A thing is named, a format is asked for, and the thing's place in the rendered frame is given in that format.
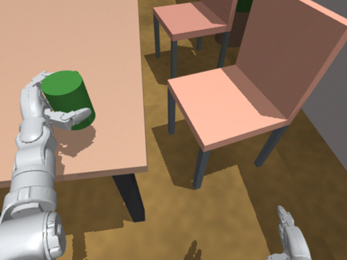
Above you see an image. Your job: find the right robot hand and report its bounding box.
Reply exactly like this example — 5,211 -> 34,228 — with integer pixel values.
266,205 -> 311,260

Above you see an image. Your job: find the left robot hand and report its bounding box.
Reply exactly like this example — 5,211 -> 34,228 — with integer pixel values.
20,71 -> 92,131

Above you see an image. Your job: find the left robot arm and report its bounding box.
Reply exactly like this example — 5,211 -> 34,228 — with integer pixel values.
0,117 -> 66,260

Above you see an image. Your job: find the table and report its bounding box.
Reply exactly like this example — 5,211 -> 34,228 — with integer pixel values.
0,0 -> 148,223

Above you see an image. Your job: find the chair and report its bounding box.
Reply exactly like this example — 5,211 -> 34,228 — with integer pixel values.
168,0 -> 347,190
153,0 -> 238,79

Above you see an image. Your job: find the potted plant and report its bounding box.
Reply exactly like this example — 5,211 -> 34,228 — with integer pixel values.
215,0 -> 253,48

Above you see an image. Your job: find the mug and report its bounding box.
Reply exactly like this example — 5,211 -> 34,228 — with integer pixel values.
41,70 -> 95,131

